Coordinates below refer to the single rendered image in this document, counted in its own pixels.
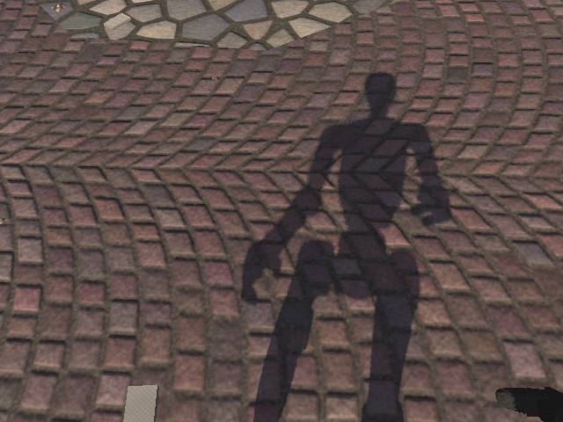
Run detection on robot right hand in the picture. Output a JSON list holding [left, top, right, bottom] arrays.
[[495, 387, 563, 422]]

